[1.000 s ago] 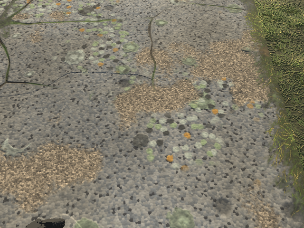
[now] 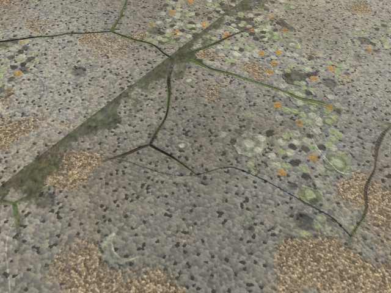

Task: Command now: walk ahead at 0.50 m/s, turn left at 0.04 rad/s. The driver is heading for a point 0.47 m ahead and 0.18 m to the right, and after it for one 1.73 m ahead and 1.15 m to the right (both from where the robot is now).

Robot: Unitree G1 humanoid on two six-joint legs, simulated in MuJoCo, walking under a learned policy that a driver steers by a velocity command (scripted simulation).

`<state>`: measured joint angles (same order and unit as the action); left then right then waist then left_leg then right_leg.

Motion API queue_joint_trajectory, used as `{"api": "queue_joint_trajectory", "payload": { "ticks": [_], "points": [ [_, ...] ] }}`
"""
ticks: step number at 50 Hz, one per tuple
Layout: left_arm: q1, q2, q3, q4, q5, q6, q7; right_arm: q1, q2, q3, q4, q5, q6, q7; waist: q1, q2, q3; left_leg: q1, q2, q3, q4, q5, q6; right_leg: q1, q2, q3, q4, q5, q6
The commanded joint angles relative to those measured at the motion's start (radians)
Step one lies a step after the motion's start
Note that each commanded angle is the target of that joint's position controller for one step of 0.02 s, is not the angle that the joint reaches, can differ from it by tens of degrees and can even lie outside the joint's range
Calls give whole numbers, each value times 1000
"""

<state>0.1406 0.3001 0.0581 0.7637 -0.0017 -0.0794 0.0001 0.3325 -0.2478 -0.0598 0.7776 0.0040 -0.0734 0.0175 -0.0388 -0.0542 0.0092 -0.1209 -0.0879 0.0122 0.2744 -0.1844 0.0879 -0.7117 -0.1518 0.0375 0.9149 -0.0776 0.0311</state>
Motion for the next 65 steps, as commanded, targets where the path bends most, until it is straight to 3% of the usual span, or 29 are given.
{"api": "queue_joint_trajectory", "payload": {
  "ticks": [1,9,11,13,14,15,16,17,18,19,22,27,31,35,36,37,38,39,41,43,47,53,56,57,58,59,60,62,65],
  "points": [
    [-44,36,3,-58,-7,-13,-11,-28,-161,-36,-53,0,-16,-15,3,112,9,-4,246,-98,-121,271,134,19,16,-16,-168,185,-4],
    [-175,39,-6,-137,-23,-20,-67,34,-192,-45,14,4,1,-24,-40,114,64,233,351,-28,-37,376,86,-33,84,-36,-346,65,-94],
    [-98,70,9,-132,-16,-16,-71,0,-215,-51,4,2,11,-33,9,145,-7,251,341,12,84,708,54,110,144,-92,-344,-23,-128],
    [149,150,53,-80,-12,-8,-57,-22,-215,-45,-11,1,23,-47,139,120,-156,128,275,87,445,848,-2,488,200,-102,-379,24,-185],
    [276,258,84,-73,-3,-3,-43,52,-149,-21,-51,-17,8,-49,142,-55,-295,-226,180,111,830,481,-61,873,-30,271,-366,41,-317],
    [280,242,73,-73,-21,-6,-47,86,-80,8,-54,-26,-23,-31,106,-212,-409,-531,-5,-31,1100,-348,-104,1100,-191,756,-545,-85,-454],
    [281,177,54,-75,-20,-3,-45,10,-168,-11,-69,6,-54,-10,150,-119,-364,-645,65,-155,1156,-328,-78,1089,-168,711,-589,-207,-400],
    [234,149,46,-86,-15,0,-39,-77,-174,-8,-99,30,-68,-2,143,-52,-231,-676,107,-132,1118,-261,-63,955,-133,570,-598,-188,-359],
    [173,137,41,-99,-10,2,-38,-117,-164,-6,-111,15,-74,-5,103,50,-127,-654,146,-116,1017,-202,-60,785,-96,470,-617,-97,-338],
    [126,109,32,-116,-3,1,-35,-122,-175,-16,-110,-5,-66,-13,67,63,-90,-586,178,-113,932,-166,-65,668,-66,402,-637,1,-325],
    [89,114,33,-137,-2,-1,-26,-74,-148,-17,-111,-19,-32,-22,13,13,-61,-494,191,-94,819,-132,-105,502,-18,324,-688,124,-339],
    [123,159,51,-118,-14,21,6,-198,-97,0,-139,-29,-19,-35,43,-13,-55,-399,107,-47,492,128,-159,400,85,150,-603,468,-256],
    [173,154,53,-104,-23,61,26,-298,-108,-3,-162,-9,-18,-20,85,-53,-90,-352,44,-70,305,216,-157,477,80,239,-522,324,-209],
    [107,131,50,-140,-19,77,38,-229,-155,-28,-150,-15,-36,-12,21,-78,-102,-247,55,-100,131,222,-104,548,86,363,-365,211,-163],
    [99,92,39,-160,-12,74,35,-177,-187,-37,-147,-29,-43,-19,2,-40,-162,-90,149,-146,110,378,-58,497,138,331,-237,126,-124],
    [165,28,19,-175,10,68,33,-127,-241,-44,-157,-47,-37,-32,25,152,-264,164,375,-332,181,795,37,322,239,215,20,-327,-68],
    [320,56,15,-176,-10,66,25,-81,-240,-48,-133,-46,-13,-31,76,388,-384,339,583,-630,176,787,226,126,289,142,229,-693,-26],
    [329,148,37,-139,-16,76,23,-120,-183,-38,-153,-20,2,-31,63,260,-338,262,552,-626,143,549,220,73,207,140,342,-614,11],
    [181,176,55,-153,-22,116,31,-188,-121,-15,-173,-23,30,-40,36,137,-184,79,417,-390,100,292,138,49,158,82,385,-475,47],
    [163,135,49,-171,-20,140,34,-249,-148,-19,-170,-30,45,-45,59,176,-89,-110,340,-255,29,187,122,120,133,37,334,-390,54],
    [138,79,33,-194,-12,136,31,-246,-162,-31,-149,-28,50,-52,47,200,-113,-103,346,-135,5,259,154,185,111,-12,158,-338,50],
    [90,95,35,-223,-11,135,3,-253,-208,-51,-127,-8,68,-44,32,217,-132,-85,395,-68,17,186,142,326,98,-63,-104,-276,1],
    [152,96,47,-204,-7,136,-9,-259,-205,-53,-110,17,77,-41,74,197,-128,-112,377,-13,112,105,67,466,142,-109,-344,-160,-60],
    [183,119,59,-194,-2,135,-4,-219,-174,-48,-89,18,81,-40,77,142,-108,-180,338,37,203,12,-1,542,143,-65,-439,-96,-96],
    [197,217,84,-209,1,132,12,-190,-112,-33,-94,-8,85,-34,49,-123,-74,-387,219,152,482,-215,-110,640,-68,252,-563,113,-184],
    [169,304,95,-244,24,121,12,-265,-126,-34,-155,-27,77,-41,66,-269,-45,-600,83,70,700,-467,-158,605,-243,514,-598,233,-366],
    [171,255,84,-242,42,98,8,-327,-162,-47,-162,-20,73,-48,107,-166,-76,-602,96,-47,835,-445,-143,572,-213,483,-619,158,-378],
    [69,193,66,-246,16,78,11,-271,-169,-59,-121,-9,80,-58,41,-79,-66,-595,122,-83,857,-272,-127,559,-104,339,-589,81,-262],
    [33,151,44,-258,4,86,25,-238,-159,-59,-104,-16,80,-56,19,-82,-106,-515,97,-71,884,-171,-154,537,-49,276,-560,224,-243]
  ]
}}
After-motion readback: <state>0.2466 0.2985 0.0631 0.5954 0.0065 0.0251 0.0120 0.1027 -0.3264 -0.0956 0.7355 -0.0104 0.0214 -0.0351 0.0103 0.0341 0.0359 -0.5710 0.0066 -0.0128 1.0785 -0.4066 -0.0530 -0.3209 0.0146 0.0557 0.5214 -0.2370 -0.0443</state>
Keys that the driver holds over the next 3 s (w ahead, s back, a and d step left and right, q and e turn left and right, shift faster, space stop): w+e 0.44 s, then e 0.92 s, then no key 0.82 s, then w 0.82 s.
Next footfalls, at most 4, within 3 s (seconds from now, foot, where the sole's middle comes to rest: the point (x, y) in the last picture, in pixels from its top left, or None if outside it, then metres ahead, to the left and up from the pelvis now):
0.26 right None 0.33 -0.16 -0.78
0.72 left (199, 262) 0.60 -0.04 -0.78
1.14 right None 0.41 -0.23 -0.78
1.60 left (206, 271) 0.56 -0.06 -0.78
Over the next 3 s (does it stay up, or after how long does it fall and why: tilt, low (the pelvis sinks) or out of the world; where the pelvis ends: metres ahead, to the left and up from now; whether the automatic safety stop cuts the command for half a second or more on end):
stays up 0.68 -0.33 -0.02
